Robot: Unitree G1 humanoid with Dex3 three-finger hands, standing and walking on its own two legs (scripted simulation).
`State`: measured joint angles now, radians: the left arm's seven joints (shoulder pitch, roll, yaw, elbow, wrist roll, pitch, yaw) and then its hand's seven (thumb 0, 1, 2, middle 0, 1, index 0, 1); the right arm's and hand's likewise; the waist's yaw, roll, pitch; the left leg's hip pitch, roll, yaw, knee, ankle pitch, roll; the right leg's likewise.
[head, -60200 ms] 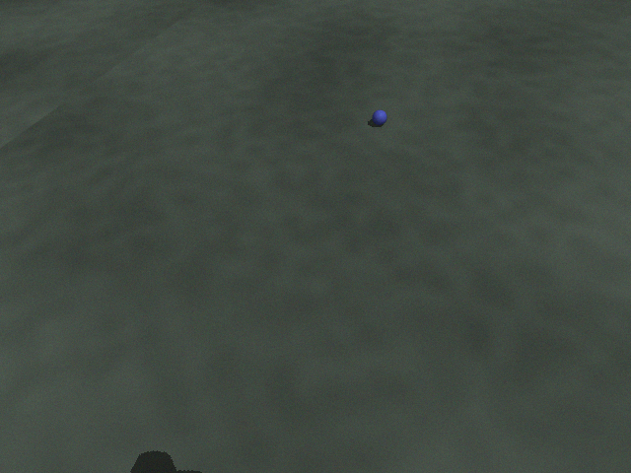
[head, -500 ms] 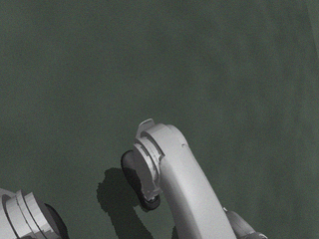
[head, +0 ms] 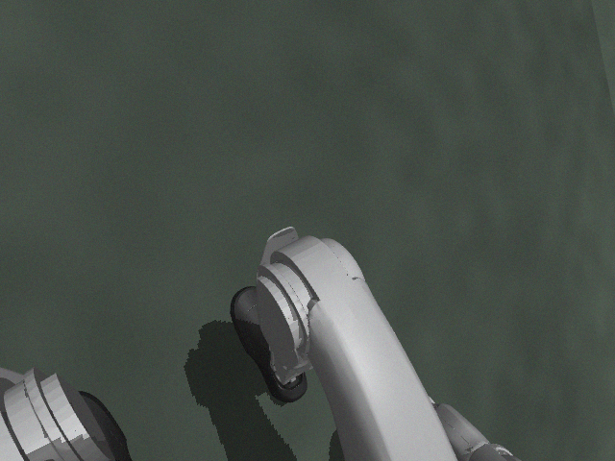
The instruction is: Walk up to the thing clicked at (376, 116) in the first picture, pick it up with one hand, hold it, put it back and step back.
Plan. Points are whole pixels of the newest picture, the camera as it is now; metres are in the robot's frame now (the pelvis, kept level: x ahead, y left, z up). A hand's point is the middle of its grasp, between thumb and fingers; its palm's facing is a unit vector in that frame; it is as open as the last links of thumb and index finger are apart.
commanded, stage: close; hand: left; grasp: from above
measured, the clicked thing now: out of the picture +0.53 +0.37 -0.27
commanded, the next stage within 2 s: none
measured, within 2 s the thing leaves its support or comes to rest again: neither
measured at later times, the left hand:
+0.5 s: hand out of the picture +0.50 +0.36 -0.24, palm faces -0.44 -0.15 -0.89, open 12.0 cm
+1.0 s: hand out of the picture +0.50 +0.37 -0.23, palm faces -0.42 -0.15 -0.90, open 10.7 cm
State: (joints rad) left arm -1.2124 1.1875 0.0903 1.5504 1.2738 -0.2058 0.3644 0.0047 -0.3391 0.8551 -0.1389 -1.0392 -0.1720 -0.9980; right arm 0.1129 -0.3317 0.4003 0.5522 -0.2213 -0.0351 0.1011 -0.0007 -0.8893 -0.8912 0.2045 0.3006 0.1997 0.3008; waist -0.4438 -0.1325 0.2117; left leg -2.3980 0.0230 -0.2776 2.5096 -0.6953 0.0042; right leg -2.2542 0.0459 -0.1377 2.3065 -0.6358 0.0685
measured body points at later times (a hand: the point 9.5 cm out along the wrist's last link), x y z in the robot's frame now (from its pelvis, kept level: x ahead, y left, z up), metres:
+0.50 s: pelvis +0.00 +0.00 +0.00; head +0.30 +0.13 +0.30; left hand +0.52 +0.37 -0.19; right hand +0.04 -0.25 -0.05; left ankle +0.06 +0.13 -0.28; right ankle +0.13 -0.13 -0.28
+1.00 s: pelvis +0.00 +0.00 +0.00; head +0.30 +0.13 +0.30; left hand +0.52 +0.37 -0.18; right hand +0.04 -0.25 -0.06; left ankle +0.06 +0.13 -0.28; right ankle +0.13 -0.13 -0.28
